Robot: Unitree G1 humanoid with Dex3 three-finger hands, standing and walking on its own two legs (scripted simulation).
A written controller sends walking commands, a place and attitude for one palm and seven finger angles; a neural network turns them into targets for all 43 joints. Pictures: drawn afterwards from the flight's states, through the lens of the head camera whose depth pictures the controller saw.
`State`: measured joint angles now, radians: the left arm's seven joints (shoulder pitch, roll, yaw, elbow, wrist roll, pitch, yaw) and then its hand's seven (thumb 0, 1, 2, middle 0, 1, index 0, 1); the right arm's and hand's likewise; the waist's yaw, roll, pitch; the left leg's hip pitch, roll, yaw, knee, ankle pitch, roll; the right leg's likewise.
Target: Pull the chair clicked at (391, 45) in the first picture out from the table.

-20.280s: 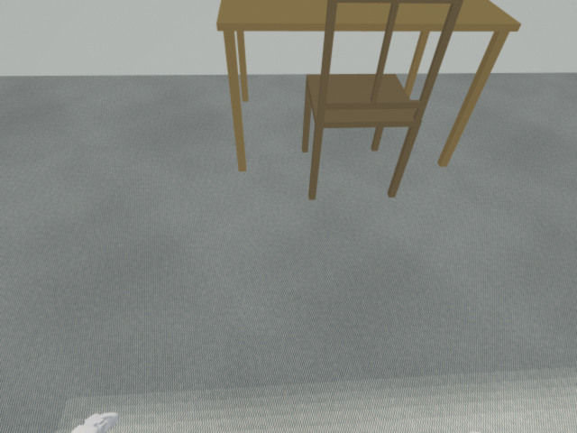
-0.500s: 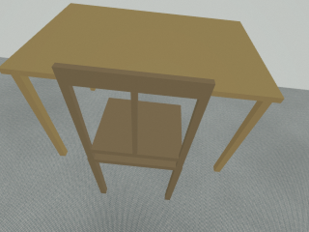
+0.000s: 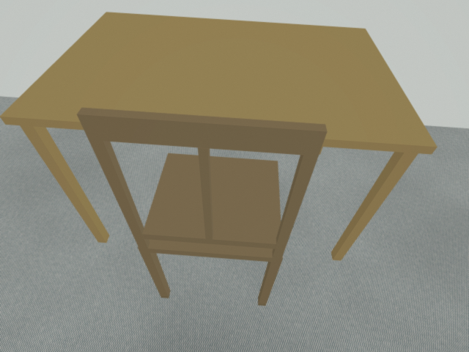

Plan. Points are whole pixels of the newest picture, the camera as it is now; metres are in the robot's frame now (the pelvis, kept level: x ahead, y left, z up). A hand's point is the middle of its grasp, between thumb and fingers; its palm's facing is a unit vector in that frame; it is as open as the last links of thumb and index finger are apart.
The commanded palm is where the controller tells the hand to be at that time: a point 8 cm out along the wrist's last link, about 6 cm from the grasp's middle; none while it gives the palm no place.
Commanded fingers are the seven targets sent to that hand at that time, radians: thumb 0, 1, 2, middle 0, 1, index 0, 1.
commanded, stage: look again from close up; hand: left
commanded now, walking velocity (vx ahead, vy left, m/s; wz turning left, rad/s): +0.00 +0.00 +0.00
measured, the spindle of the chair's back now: (207, 199) +0.45 +0.10 -0.07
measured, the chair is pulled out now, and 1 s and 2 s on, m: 0.00 0.00 0.00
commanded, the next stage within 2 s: raise the hand toward the chair's back in 0.42 s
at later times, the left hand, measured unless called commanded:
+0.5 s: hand out of the picture -0.03 +0.13 -0.18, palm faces +0.04 -0.99 -0.16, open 7.4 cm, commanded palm none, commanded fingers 0.00 0.90 0.90 -0.20 -0.30 -0.20 -0.30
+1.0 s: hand (172, 336) +0.17 +0.12 -0.07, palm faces +0.07 -1.00 -0.04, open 9.6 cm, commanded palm +0.14 +0.19 -0.06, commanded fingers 0.00 0.32 0.65 -0.14 -0.21 -0.14 -0.21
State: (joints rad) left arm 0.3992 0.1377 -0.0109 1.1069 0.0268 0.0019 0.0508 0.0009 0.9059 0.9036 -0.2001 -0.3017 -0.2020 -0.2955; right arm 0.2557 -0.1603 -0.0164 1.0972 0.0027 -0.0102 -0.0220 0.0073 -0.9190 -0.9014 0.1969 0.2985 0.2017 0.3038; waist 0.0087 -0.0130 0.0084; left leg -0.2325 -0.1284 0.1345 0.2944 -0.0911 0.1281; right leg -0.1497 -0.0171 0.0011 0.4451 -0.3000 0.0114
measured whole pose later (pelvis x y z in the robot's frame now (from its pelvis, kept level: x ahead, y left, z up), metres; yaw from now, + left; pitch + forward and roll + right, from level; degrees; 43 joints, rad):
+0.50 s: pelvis +0.02 -0.02 +0.00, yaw +1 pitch +1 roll +1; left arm 0.37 0.11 -0.02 1.13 0.02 -0.01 0.05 0.00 0.91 0.90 -0.20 -0.30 -0.20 -0.30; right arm 0.30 -0.13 -0.01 1.15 0.00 -0.02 -0.03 0.01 -0.91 -0.90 0.20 0.30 0.20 0.30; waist 0.00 -0.02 0.00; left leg -0.21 -0.12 0.12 0.29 -0.10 0.13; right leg -0.12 -0.01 -0.01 0.42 -0.31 -0.01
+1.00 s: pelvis +0.00 -0.09 -0.09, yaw +4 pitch +13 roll +1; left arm 0.51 0.24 0.19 0.11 -0.26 -0.43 -0.33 0.01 0.54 0.75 -0.17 -0.25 -0.17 -0.24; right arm 0.12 -0.28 -0.08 0.49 0.04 -0.19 -0.01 0.01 -0.91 -0.90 0.19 0.30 0.20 0.30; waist -0.01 -0.04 -0.17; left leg -0.90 -0.03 0.05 1.11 -0.44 0.04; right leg -0.79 0.12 -0.08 1.13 -0.58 -0.11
